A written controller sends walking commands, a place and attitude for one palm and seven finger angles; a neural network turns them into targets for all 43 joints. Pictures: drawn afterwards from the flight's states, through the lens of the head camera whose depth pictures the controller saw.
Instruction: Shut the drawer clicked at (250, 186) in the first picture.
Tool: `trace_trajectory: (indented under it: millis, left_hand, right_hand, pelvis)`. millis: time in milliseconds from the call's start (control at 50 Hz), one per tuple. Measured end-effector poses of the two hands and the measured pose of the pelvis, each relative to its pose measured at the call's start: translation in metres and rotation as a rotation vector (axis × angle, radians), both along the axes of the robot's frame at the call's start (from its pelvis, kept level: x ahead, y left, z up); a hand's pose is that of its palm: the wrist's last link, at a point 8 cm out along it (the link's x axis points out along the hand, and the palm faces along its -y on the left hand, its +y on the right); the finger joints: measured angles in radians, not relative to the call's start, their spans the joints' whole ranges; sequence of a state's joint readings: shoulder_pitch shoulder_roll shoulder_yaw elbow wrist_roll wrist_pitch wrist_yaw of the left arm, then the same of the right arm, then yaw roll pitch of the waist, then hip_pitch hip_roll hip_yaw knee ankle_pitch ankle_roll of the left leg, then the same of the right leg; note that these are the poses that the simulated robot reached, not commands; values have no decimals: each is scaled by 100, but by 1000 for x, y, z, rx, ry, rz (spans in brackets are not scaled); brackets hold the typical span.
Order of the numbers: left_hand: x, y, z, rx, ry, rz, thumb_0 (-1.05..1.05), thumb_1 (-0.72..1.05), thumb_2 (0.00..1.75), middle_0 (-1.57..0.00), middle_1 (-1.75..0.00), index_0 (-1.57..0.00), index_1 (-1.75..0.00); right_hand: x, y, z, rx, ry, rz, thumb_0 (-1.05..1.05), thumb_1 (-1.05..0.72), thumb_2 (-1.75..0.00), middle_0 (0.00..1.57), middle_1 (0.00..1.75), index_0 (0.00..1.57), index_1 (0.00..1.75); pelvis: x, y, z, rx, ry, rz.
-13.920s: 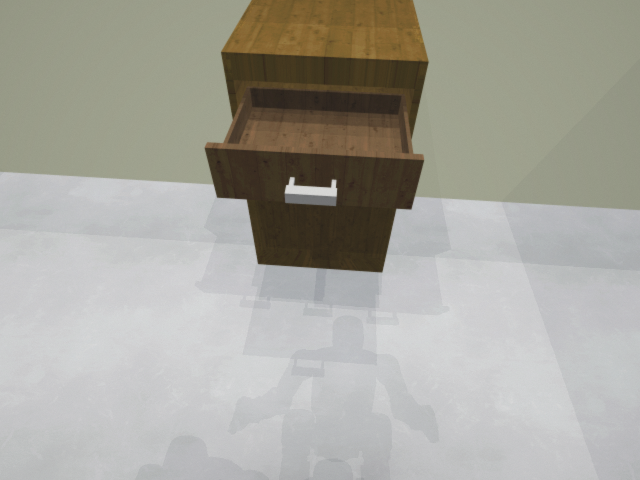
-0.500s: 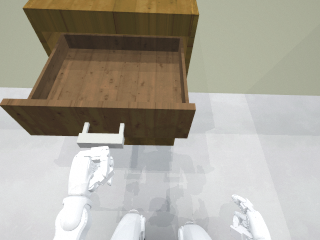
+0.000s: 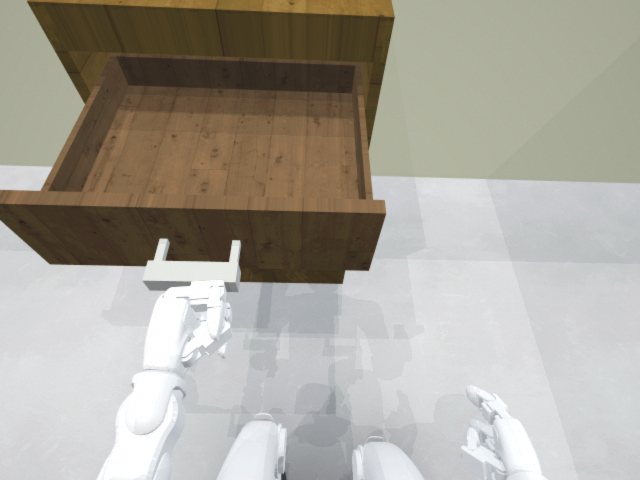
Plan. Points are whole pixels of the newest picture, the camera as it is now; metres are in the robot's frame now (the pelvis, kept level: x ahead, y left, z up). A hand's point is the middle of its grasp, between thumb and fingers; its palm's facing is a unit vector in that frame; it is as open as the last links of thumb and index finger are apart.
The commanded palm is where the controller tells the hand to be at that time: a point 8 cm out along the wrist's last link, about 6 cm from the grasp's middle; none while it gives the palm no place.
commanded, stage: push the drawer shut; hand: left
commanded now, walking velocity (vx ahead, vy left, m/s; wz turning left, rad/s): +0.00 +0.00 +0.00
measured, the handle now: (196, 261) +0.37 +0.17 +0.04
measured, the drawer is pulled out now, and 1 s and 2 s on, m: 0.29 0.17 0.06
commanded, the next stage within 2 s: none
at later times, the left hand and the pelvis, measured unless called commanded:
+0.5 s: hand (228, 288) +0.34 +0.13 +0.03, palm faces -0.02 -1.00 -0.05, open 3.4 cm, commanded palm +0.34 +0.18 +0.04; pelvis -0.02 +0.00 +0.00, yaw +0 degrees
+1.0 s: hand (235, 241) +0.41 +0.13 +0.03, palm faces +0.01 -1.00 -0.05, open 3.3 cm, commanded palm +0.40 +0.18 +0.04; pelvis -0.02 +0.01 +0.00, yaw -1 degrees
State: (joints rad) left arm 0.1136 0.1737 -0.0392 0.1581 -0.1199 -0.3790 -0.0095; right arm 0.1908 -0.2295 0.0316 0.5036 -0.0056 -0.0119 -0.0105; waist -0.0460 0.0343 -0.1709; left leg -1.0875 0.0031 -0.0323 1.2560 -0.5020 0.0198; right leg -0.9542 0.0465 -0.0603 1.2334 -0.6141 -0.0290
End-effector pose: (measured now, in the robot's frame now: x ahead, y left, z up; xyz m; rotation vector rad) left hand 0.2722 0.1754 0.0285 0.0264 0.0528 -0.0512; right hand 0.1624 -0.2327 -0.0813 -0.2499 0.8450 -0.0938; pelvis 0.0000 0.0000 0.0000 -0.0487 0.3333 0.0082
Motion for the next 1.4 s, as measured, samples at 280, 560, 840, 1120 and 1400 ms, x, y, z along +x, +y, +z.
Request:
trace_trajectory:
  millis: [280,560,840,1120,1400]
  left_hand:
    - [17,8,-1,21,-51,31,5,77,91,-140,-159,-140,-160]
    - [57,5,2,24,-43,36,7,79,92,-140,-159,-140,-160]
    - [94,5,2,24,-52,51,7,79,91,-140,-159,-140,-160]
    - [133,8,1,24,-49,58,6,76,90,-140,-159,-140,-160]
    - [163,8,2,17,-47,69,8,77,90,-140,-159,-140,-160]
  right_hand:
    - [-22,-10,-13,-19,67,-7,1,-90,-90,20,30,20,30]
    - [-51,-15,-14,-31,110,-53,1,-91,-90,20,30,20,30]
    - [-83,-17,-21,-35,213,-96,1,-91,-90,20,30,20,30]
    - [-108,-18,-27,-39,295,-139,1,-91,-90,20,30,20,30]
    - [-135,-21,-32,-41,381,-169,1,-91,-90,20,30,20,30]
  pelvis:
    - [-10,-3,-4,-3,-2,7]
    - [-17,-1,-2,-4,-2,1]
    - [-16,4,-2,-4,22,-9]
    - [-15,6,-5,-5,51,-19]
    - [-15,5,-8,-5,74,-27]
